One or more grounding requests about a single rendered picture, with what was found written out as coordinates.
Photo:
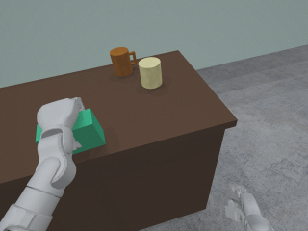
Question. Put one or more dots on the sponge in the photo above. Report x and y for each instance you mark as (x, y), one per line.
(86, 130)

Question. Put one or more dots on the right robot hand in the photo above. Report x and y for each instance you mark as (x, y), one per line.
(238, 210)

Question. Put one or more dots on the left robot hand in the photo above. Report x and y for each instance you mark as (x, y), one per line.
(62, 112)

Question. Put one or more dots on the robot right forearm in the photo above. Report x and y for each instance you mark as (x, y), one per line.
(255, 222)

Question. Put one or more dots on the table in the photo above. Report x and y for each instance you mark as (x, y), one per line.
(160, 153)

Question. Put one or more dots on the robot left forearm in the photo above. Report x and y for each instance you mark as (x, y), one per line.
(55, 170)

